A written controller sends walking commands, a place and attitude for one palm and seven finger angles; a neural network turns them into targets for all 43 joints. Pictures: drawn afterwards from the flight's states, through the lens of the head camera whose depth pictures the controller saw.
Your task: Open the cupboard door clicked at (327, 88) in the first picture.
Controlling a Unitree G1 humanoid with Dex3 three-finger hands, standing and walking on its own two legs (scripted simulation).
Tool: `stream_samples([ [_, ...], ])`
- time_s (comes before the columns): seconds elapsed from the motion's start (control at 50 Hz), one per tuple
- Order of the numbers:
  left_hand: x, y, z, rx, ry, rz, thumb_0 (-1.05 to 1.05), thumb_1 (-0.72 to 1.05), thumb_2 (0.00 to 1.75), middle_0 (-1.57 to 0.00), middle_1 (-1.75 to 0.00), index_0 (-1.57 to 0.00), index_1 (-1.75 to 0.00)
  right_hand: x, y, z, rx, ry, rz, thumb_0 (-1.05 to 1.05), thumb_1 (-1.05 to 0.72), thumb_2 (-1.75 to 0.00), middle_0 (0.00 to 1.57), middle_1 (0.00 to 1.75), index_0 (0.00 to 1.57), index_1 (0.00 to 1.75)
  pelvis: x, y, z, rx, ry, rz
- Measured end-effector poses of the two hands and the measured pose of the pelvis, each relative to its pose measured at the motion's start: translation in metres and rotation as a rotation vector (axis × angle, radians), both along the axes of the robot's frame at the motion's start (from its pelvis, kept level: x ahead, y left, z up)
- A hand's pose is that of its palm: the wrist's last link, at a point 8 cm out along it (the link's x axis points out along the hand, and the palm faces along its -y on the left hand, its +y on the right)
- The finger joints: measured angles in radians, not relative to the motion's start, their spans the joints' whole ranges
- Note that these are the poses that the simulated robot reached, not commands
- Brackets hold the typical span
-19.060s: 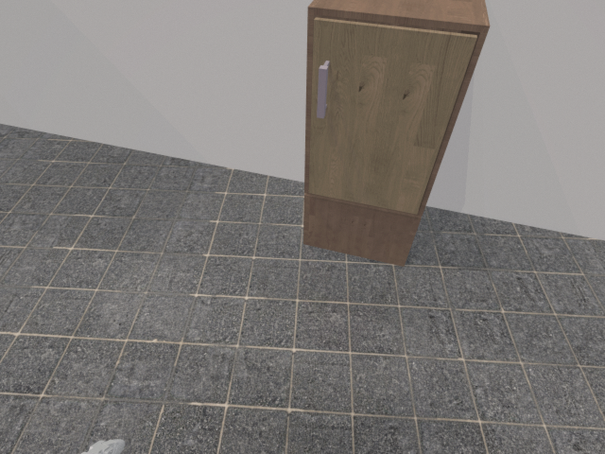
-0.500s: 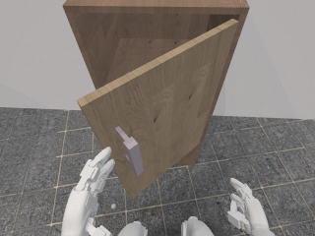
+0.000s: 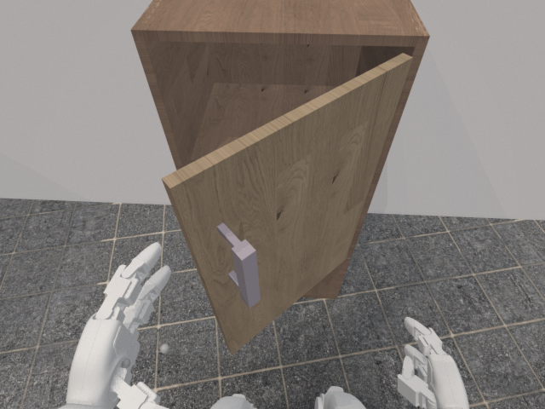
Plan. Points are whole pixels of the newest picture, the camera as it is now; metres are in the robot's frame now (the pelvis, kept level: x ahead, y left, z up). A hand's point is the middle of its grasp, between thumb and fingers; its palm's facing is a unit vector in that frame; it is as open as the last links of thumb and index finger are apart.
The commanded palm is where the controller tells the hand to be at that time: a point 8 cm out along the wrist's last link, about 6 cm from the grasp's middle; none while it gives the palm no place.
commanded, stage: draw the hand back to the body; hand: left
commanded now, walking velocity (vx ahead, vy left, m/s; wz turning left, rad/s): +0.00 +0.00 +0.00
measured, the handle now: (238, 267) +0.30 +0.07 +0.07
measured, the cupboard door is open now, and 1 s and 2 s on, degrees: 43 43 43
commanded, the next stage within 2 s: step back with the hand held close in 1.36 s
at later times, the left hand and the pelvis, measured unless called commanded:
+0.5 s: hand (80, 308) +0.20 +0.21 +0.16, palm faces +0.21 -0.92 -0.34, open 14.8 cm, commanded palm +0.15 +0.26 +0.18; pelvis +0.03 +0.02 +0.05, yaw +0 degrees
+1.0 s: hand out of the picture +0.22 +0.26 +0.24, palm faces +0.46 -0.79 -0.40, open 8.9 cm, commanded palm +0.17 +0.30 +0.26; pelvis +0.03 +0.00 +0.08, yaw +0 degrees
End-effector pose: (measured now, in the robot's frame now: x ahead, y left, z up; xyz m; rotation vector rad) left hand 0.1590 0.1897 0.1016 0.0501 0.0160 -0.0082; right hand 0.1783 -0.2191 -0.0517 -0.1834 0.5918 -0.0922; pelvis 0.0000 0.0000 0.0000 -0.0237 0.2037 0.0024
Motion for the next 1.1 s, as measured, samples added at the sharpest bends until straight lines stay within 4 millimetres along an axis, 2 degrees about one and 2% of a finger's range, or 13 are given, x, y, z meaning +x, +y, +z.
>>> stream_samples([
  [0.06, 0.001, 0.006, 0.01, -0.008, -0.004, 0.013, -0.02, -0.5, 0.3, -0.15, -0.3, -0.15, -0.3, 0.0, 0.006, 0.009, 0.008, -0.012, -0.002, 0.02, -0.91, -0.9, 0.2, 0.3, 0.2, 0.3, 0.003, 0.004, 0.008, -0.002, -0.016, -0.002],
  [0.2, 0.0, 0.019, 0.019, 0.005, 0.041, 0.007, -0.01, -0.5, 0.3, -0.15, -0.3, -0.15, -0.3, 0.005, 0.015, 0.026, -0.003, -0.036, 0.009, 0.01, -0.91, -0.9, 0.21, 0.3, 0.2, 0.3, 0.011, 0.011, 0.019, -0.008, -0.046, -0.002],
  [0.3, 0.001, 0.036, 0.038, 0.027, -0.009, 0.031, -0.02, -0.47, 0.32, -0.15, -0.3, -0.15, -0.3, 0.013, 0.018, 0.034, -0.007, -0.056, 0.02, 0.01, -0.91, -0.9, 0.21, 0.3, 0.2, 0.3, 0.017, 0.014, 0.025, -0.015, -0.069, 0.001],
  [0.38, 0.004, 0.051, 0.056, 0.198, 0.009, 0.123, -0.01, -0.39, 0.35, -0.16, -0.3, -0.15, -0.3, 0.018, 0.022, 0.04, -0.019, -0.048, 0.016, 0.01, -0.91, -0.9, 0.21, 0.3, 0.2, 0.3, 0.022, 0.016, 0.034, -0.01, -0.096, 0.001],
  [0.52, 0.006, 0.067, 0.076, 0.3, 0.038, 0.241, -0.01, -0.19, 0.44, -0.16, -0.3, -0.16, -0.3, 0.02, 0.03, 0.046, -0.005, -0.026, 0.022, 0.01, -0.91, -0.9, 0.2, 0.3, 0.2, 0.3, 0.027, 0.019, 0.05, -0.003, -0.143, 0.0],
  [0.66, 0.01, 0.083, 0.103, 0.364, -0.015, 0.314, -0.01, 0.04, 0.54, -0.18, -0.3, -0.17, -0.3, 0.02, 0.031, 0.049, -0.007, 0.001, 0.044, 0.01, -0.91, -0.9, 0.21, 0.3, 0.21, 0.3, 0.03, 0.016, 0.063, 0.004, -0.191, 0.002],
  [0.86, 0.016, 0.099, 0.139, 0.41, -0.125, 0.402, 0.0, 0.39, 0.68, -0.19, -0.3, -0.19, -0.3, 0.026, 0.018, 0.057, -0.023, 0.014, 0.046, 0.01, -0.91, -0.9, 0.21, 0.3, 0.21, 0.3, 0.033, 0.009, 0.075, 0.011, -0.242, -0.004],
  [1.04, 0.02, 0.11, 0.164, 0.431, -0.215, 0.465, 0.01, 0.69, 0.82, -0.2, -0.3, -0.2, -0.3, 0.031, 0.004, 0.064, -0.044, 0.02, 0.041, 0.01, -0.91, -0.9, 0.21, 0.3, 0.2, 0.3, 0.032, 0.001, 0.081, 0.012, -0.272, -0.009],
  [1.1, 0.021, 0.108, 0.164, 0.418, -0.219, 0.465, 0.01, 0.77, 0.85, -0.2, -0.3, -0.2, -0.3, 0.031, 0.002, 0.064, -0.039, 0.024, 0.039, 0.01, -0.91, -0.9, 0.2, 0.3, 0.2, 0.3, 0.032, 0.0, 0.082, 0.012, -0.277, -0.011],
])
